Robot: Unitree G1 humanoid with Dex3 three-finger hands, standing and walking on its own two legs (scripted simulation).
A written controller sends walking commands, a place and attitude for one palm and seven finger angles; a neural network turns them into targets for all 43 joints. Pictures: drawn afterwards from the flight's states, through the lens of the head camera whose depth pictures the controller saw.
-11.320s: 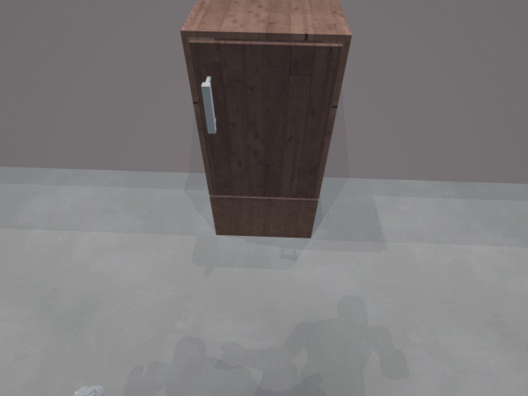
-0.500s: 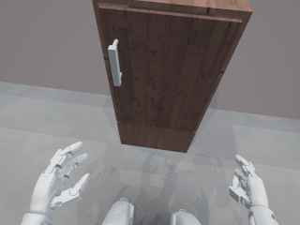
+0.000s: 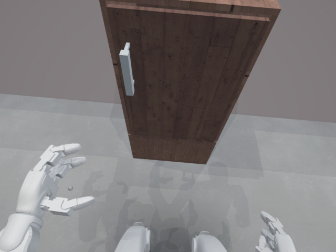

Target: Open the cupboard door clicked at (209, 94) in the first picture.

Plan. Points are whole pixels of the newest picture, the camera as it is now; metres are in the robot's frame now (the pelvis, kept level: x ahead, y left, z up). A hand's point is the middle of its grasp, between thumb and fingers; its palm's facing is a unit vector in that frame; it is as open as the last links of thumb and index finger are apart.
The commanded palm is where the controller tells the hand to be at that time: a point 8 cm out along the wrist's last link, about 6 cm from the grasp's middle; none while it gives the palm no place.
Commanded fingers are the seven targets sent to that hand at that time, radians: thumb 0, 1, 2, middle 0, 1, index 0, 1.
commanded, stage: raise the hand with hooked fingers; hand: left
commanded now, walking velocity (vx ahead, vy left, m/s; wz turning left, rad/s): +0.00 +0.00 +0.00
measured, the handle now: (128, 70) +0.61 +0.16 +0.05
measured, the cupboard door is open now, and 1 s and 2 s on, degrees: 0 0 0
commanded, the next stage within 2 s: move the hooked fingers beside the handle in 1.12 s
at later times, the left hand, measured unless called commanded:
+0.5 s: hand (48, 165) +0.28 +0.27 +0.06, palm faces -0.02 -1.00 -0.06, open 13.9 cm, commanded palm +0.26 +0.32 +0.06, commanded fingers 0.00 -0.50 0.30 -0.30 -1.20 -0.30 -1.20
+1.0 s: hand (54, 155) +0.30 +0.26 +0.06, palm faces -0.03 -1.00 -0.05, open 14.0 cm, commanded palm +0.28 +0.31 +0.07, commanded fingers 0.00 -0.50 0.30 -0.30 -1.20 -0.30 -1.20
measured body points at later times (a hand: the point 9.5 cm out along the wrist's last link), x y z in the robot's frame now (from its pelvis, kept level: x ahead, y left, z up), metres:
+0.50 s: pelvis +0.01 +0.01 +0.01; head +0.08 +0.03 +0.46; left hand +0.28 +0.32 +0.06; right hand +0.19 -0.23 -0.06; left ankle +0.05 +0.10 -0.65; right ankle +0.03 -0.13 -0.65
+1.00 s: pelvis +0.02 -0.01 +0.02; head +0.09 +0.01 +0.46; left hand +0.30 +0.32 +0.07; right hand +0.17 -0.26 -0.06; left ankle +0.05 +0.10 -0.65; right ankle +0.03 -0.13 -0.65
